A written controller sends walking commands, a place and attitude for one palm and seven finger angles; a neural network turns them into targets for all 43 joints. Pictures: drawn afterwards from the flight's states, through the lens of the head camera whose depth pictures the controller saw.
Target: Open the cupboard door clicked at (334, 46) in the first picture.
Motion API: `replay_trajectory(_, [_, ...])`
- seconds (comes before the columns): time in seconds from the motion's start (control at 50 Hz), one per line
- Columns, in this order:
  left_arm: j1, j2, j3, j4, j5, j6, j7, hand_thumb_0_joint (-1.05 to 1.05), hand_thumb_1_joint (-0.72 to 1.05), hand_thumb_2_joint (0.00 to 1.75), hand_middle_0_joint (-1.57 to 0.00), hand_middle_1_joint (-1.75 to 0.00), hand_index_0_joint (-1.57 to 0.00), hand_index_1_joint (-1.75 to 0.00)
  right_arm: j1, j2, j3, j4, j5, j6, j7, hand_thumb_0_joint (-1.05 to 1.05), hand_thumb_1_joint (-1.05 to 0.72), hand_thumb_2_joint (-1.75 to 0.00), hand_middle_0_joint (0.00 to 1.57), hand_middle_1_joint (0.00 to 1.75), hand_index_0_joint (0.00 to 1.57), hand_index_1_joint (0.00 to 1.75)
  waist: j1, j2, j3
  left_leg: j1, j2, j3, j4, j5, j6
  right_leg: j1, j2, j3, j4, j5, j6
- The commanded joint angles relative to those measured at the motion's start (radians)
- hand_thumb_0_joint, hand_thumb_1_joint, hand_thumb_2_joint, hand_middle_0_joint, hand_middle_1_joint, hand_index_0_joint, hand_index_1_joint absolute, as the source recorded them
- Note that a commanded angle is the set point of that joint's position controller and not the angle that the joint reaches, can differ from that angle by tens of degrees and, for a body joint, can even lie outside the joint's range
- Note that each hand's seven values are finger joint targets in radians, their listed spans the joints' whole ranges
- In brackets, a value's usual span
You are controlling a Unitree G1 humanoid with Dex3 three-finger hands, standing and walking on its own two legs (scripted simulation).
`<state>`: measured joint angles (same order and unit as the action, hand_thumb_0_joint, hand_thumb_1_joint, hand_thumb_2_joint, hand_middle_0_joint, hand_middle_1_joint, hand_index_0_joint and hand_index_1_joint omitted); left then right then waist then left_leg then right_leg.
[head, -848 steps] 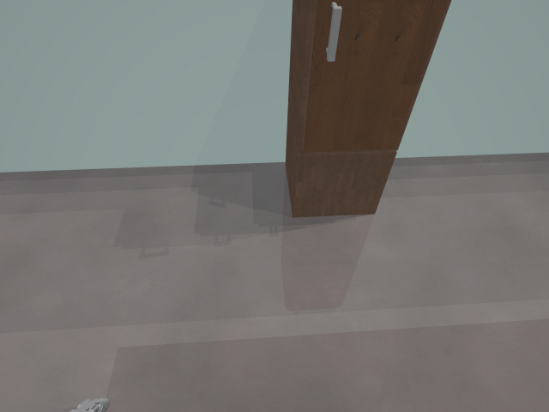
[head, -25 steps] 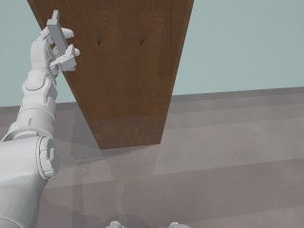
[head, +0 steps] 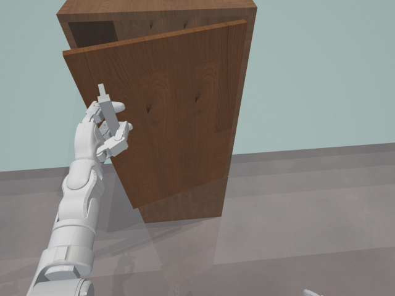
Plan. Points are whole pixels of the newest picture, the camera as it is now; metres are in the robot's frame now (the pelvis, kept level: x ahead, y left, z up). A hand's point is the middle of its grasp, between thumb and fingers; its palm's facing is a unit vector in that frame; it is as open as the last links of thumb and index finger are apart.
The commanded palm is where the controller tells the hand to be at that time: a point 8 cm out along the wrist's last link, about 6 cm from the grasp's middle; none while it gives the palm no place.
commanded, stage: pull the door open along its arc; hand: left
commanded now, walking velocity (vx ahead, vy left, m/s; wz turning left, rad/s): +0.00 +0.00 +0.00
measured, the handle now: (112, 118) +0.45 +0.18 +0.13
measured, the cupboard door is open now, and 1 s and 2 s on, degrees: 17 49 44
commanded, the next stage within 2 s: open thumb and fingers to let go in 0.94 s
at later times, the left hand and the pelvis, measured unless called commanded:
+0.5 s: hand (139, 144) +0.38 +0.11 +0.13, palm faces +0.51 -0.86 -0.01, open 5.8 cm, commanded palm +0.31 +0.15 +0.13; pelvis -0.02 -0.03 +0.00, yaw +5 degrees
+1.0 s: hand (189, 189) +0.28 +0.02 +0.13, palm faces +0.27 -0.96 -0.02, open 6.5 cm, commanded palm +0.23 +0.06 +0.13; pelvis +0.00 -0.04 +0.01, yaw +4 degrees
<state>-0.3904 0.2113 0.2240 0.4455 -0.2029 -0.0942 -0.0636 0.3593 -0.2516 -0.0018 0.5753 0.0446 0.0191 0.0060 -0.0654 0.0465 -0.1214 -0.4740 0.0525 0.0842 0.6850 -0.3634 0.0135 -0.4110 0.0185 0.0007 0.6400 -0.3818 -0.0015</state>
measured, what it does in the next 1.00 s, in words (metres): stands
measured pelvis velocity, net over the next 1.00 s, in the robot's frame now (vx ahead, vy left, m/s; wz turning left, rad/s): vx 0.00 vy -0.04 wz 0.07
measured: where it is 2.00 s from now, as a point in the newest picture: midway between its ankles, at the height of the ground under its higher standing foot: outside the picture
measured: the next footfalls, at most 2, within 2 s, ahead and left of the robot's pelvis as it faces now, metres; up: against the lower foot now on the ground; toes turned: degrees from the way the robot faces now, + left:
none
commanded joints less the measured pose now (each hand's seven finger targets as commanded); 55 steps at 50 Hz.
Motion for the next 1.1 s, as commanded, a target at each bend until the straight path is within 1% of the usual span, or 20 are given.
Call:
replay_trajectory(0.0, [-0.186, 0.033, 0.043, -0.401, 0.009, 0.012, 0.268, 0.00, 0.90, 0.90, -0.40, -1.35, -0.40, -1.35, -0.109, -0.093, -0.040, -0.122, -0.016, -0.063, 0.009, 0.00, -0.90, -0.90, 0.20, 0.30, 0.20, 0.30, 0.084, -0.062, -0.234, 0.223, -0.030, -0.050, -0.061, 0.522, -0.003, 0.139, 0.025, -0.076, -0.037, 0.553, -0.008])
replay_trajectory(0.02, [-0.217, 0.012, 0.019, -0.401, 0.037, 0.029, 0.324, 0.00, 0.90, 0.90, -0.40, -1.35, -0.40, -1.35, -0.119, -0.093, -0.039, -0.112, -0.026, -0.058, 0.005, 0.00, -0.90, -0.90, 0.20, 0.30, 0.20, 0.30, 0.068, -0.093, -0.202, 0.217, -0.031, -0.053, -0.060, 0.484, 0.001, 0.127, 0.023, -0.073, -0.048, 0.529, -0.005])
replay_trajectory(0.1, [-0.425, -0.111, -0.084, -0.382, 0.149, 0.103, 0.535, 0.00, 0.90, 0.90, -0.40, -1.35, -0.40, -1.35, -0.178, -0.071, -0.028, -0.080, -0.059, -0.032, -0.005, 0.00, -0.90, -0.90, 0.20, 0.30, 0.20, 0.30, 0.032, -0.045, -0.201, 0.240, -0.040, -0.066, -0.061, 0.409, -0.004, 0.086, 0.003, -0.065, -0.060, 0.436, -0.011])
replay_trajectory(0.12, [-0.441, -0.126, -0.095, -0.355, 0.179, 0.118, 0.585, 0.00, 0.90, 0.90, -0.40, -1.35, -0.40, -1.35, -0.182, -0.068, -0.031, -0.069, -0.071, -0.028, -0.010, 0.00, -0.90, -0.90, 0.20, 0.30, 0.20, 0.30, 0.025, -0.100, -0.195, 0.231, -0.037, -0.074, -0.061, 0.384, -0.001, 0.082, 0.002, -0.065, -0.071, 0.405, -0.008])
replay_trajectory(0.14, [-0.439, -0.160, -0.118, -0.332, 0.210, 0.132, 0.629, 0.00, 0.90, 0.90, -0.40, -1.35, -0.40, -1.35, -0.202, -0.061, -0.030, -0.068, -0.076, -0.023, -0.009, 0.00, -0.90, -0.90, 0.20, 0.30, 0.20, 0.30, 0.036, -0.074, -0.211, 0.227, -0.041, -0.073, -0.063, 0.377, -0.005, 0.083, -0.005, -0.061, -0.068, 0.389, -0.013])
replay_trajectory(0.18, [-0.477, -0.210, -0.175, -0.291, 0.262, 0.144, 0.680, 0.00, 0.90, 0.90, -0.40, -1.35, -0.40, -1.35, -0.201, -0.054, -0.031, -0.050, -0.087, -0.012, -0.008, 0.00, -0.90, -0.90, 0.20, 0.30, 0.20, 0.30, 0.020, -0.062, -0.225, 0.238, -0.042, -0.077, -0.056, 0.375, -0.009, 0.064, -0.007, -0.062, -0.063, 0.380, -0.019])
replay_trajectory(0.22, [-0.507, -0.215, -0.195, -0.249, 0.284, 0.135, 0.684, 0.00, 0.90, 0.90, -0.40, -1.35, -0.40, -1.35, -0.182, -0.056, -0.035, -0.039, -0.095, -0.001, -0.013, 0.00, -0.90, -0.90, 0.20, 0.30, 0.20, 0.30, 0.003, -0.121, -0.233, 0.236, -0.044, -0.080, -0.052, 0.368, -0.003, 0.068, -0.006, -0.056, -0.070, 0.391, -0.015])
replay_trajectory(0.34, [-0.589, -0.194, -0.200, -0.233, 0.255, 0.060, 0.613, 0.00, 0.90, 0.90, -0.40, -1.35, -0.40, -1.35, -0.183, -0.047, -0.037, -0.034, -0.090, 0.008, -0.036, 0.00, -0.90, -0.90, 0.20, 0.30, 0.20, 0.30, 0.004, -0.070, -0.267, 0.239, -0.055, -0.072, -0.049, 0.370, 0.003, 0.110, -0.017, -0.033, -0.074, 0.454, -0.014])
replay_trajectory(0.5, [-0.352, -0.205, -0.182, -0.303, 0.186, 0.015, 0.559, 0.00, 0.90, 0.90, -0.40, -1.35, -0.40, -1.35, -0.187, -0.049, -0.039, -0.062, -0.077, -0.012, -0.034, 0.00, -0.90, -0.90, 0.20, 0.30, 0.20, 0.30, 0.063, -0.104, -0.265, 0.230, -0.062, -0.056, -0.080, 0.386, 0.006, 0.209, -0.021, -0.034, -0.092, 0.549, -0.005])
replay_trajectory(0.52, [-0.304, -0.201, -0.179, -0.314, 0.185, 0.016, 0.560, 0.00, 0.90, 0.90, -0.40, -1.35, -0.40, -1.35, -0.189, -0.054, -0.041, -0.067, -0.076, -0.016, -0.033, 0.00, -0.90, -0.90, 0.20, 0.30, 0.20, 0.30, 0.068, -0.150, -0.263, 0.228, -0.059, -0.058, -0.087, 0.382, 0.008, 0.226, -0.022, -0.034, -0.099, 0.550, -0.001])
replay_trajectory(0.56, [-0.228, -0.233, -0.210, -0.395, 0.178, 0.020, 0.559, 0.00, 0.90, 0.90, -0.40, -1.35, -0.40, -1.35, -0.204, -0.052, -0.043, -0.081, -0.074, -0.021, -0.028, 0.00, -0.90, -0.90, 0.20, 0.30, 0.20, 0.30, 0.078, -0.133, -0.248, 0.239, -0.060, -0.050, -0.099, 0.390, 0.007, 0.240, -0.025, -0.033, -0.106, 0.564, 0.000])
replay_trajectory(0.66, [0.004, -0.322, -0.318, -0.612, 0.191, 0.050, 0.581, 0.00, 0.90, 0.90, -0.40, -1.35, -0.40, -1.35, -0.251, -0.038, -0.045, -0.119, -0.075, -0.034, -0.012, 0.00, -0.90, -0.90, 0.20, 0.30, 0.20, 0.30, 0.097, -0.141, -0.208, 0.280, -0.053, -0.042, -0.115, 0.399, 0.007, 0.266, -0.032, -0.038, -0.130, 0.571, 0.003])
replay_trajectory(0.8, [0.346, -0.434, -0.490, -0.861, 0.283, 0.146, 0.665, 0.00, 0.90, 0.90, -0.40, -1.35, -0.40, -1.35, -0.319, -0.003, -0.042, -0.148, -0.084, -0.018, 0.036, 0.00, -0.90, -0.90, 0.20, 0.30, 0.20, 0.30, 0.107, -0.101, -0.131, 0.324, -0.045, -0.048, -0.085, 0.429, -0.003, 0.250, -0.036, -0.050, -0.141, 0.553, -0.019])
replay_trajectory(0.82, [0.399, -0.449, -0.504, -0.854, 0.279, 0.176, 0.670, 0.00, 0.90, 0.90, -0.40, -1.35, -0.40, -1.35, -0.334, 0.000, -0.037, -0.148, -0.081, -0.009, 0.041, 0.00, -0.90, -0.90, 0.20, 0.30, 0.20, 0.30, 0.112, -0.126, -0.104, 0.323, -0.043, -0.051, -0.082, 0.413, -0.003, 0.248, -0.033, -0.054, -0.160, 0.523, -0.022])
replay_trajectory(0.86, [0.430, -0.481, -0.523, -0.905, 0.245, 0.225, 0.673, 0.00, 0.90, 0.90, -0.40, -1.35, -0.40, -1.35, -0.379, 0.008, -0.021, -0.153, -0.075, 0.012, 0.051, 0.00, -0.90, -0.90, 0.20, 0.30, 0.20, 0.30, 0.117, -0.099, -0.097, 0.329, -0.048, -0.052, -0.078, 0.402, -0.008, 0.250, -0.038, -0.053, -0.166, 0.528, -0.021])
replay_trajectory(0.92, [0.338, -0.517, -0.570, -0.902, 0.235, 0.282, 0.672, 0.00, 0.90, 0.90, -0.40, -1.35, -0.40, -1.35, -0.401, 0.008, -0.007, -0.140, -0.068, 0.035, 0.061, 0.00, -0.90, -0.90, 0.20, 0.30, 0.20, 0.30, 0.095, -0.116, -0.059, 0.336, -0.047, -0.065, -0.068, 0.395, -0.010, 0.217, -0.041, -0.053, -0.170, 0.535, -0.018])
replay_trajectory(1.0, [0.153, -0.461, -0.494, -0.794, 0.244, 0.293, 0.691, 0.00, 0.90, 0.90, -0.40, -1.35, -0.40, -1.35, -0.423, 0.007, -0.002, -0.113, -0.073, 0.053, 0.043, 0.00, -0.90, -0.90, 0.20, 0.30, 0.20, 0.30, 0.088, -0.107, -0.047, 0.330, -0.061, -0.072, -0.066, 0.371, -0.009, 0.181, -0.042, -0.047, -0.163, 0.498, -0.016])
replay_trajectory(1.02, [0.049, -0.414, -0.453, -0.761, 0.246, 0.286, 0.700, 0.00, 0.90, 0.90, -0.40, -1.35, -0.40, -1.35, -0.411, 0.008, 0.002, -0.093, -0.075, 0.056, 0.034, 0.00, -0.90, -0.90, 0.20, 0.30, 0.20, 0.30, 0.076, -0.142, -0.031, 0.324, -0.064, -0.079, -0.072, 0.360, -0.005, 0.170, -0.041, -0.047, -0.170, 0.470, -0.014])
replay_trajectory(1.04, [0.059, -0.432, -0.447, -0.740, 0.244, 0.286, 0.703, 0.00, 0.83, 0.87, -0.40, -1.34, -0.40, -1.34, -0.429, 0.008, -0.003, -0.101, -0.078, 0.055, 0.030, 0.00, -0.90, -0.90, 0.20, 0.30, 0.20, 0.30, 0.095, -0.121, -0.056, 0.330, -0.066, -0.076, -0.067, 0.360, -0.005, 0.174, -0.042, -0.042, -0.166, 0.466, -0.014])
replay_trajectory(1.08, [0.038, -0.467, -0.460, -0.707, 0.244, 0.281, 0.710, 0.00, 0.69, 0.81, -0.38, -1.33, -0.38, -1.33, -0.429, 0.015, 0.000, -0.094, -0.079, 0.054, 0.028, 0.00, -0.90, -0.90, 0.20, 0.30, 0.20, 0.30, 0.093, -0.146, -0.076, 0.325, -0.067, -0.081, -0.066, 0.362, -0.007, 0.182, -0.049, -0.044, -0.159, 0.479, -0.012])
